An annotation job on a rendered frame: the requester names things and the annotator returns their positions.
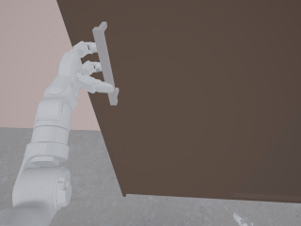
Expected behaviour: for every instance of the wardrobe door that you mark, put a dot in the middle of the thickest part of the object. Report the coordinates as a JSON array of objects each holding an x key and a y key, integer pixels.
[
  {"x": 279, "y": 170},
  {"x": 205, "y": 88}
]

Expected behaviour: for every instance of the handle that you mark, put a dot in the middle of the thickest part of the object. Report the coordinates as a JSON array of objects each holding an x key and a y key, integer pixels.
[{"x": 99, "y": 37}]

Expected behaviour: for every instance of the left robot upper arm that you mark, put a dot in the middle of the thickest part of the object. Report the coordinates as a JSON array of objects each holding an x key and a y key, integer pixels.
[{"x": 39, "y": 193}]

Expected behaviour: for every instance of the robot left forearm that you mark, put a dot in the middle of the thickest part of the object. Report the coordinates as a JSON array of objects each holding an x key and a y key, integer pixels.
[{"x": 49, "y": 141}]

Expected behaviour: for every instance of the left robot hand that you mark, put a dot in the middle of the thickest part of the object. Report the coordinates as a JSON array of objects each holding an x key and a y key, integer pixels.
[{"x": 71, "y": 65}]

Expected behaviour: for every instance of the right robot hand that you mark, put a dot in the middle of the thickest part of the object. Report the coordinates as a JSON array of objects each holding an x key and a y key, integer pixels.
[{"x": 242, "y": 221}]

